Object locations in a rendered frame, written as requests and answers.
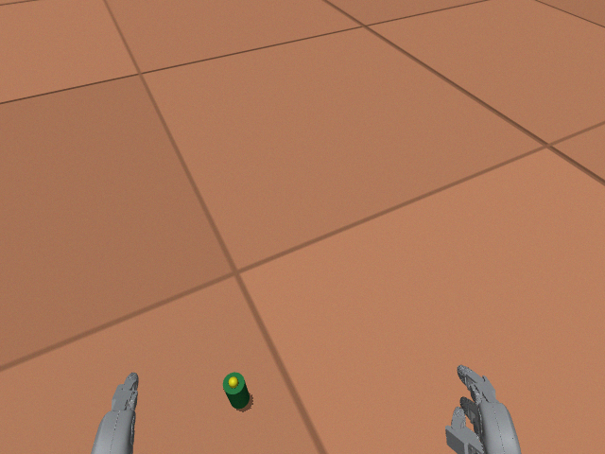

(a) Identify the bottle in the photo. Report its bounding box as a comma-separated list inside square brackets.
[223, 372, 250, 409]

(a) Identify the right robot hand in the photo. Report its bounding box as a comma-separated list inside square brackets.
[445, 365, 521, 454]

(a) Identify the left robot hand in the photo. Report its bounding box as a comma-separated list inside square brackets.
[91, 373, 139, 454]

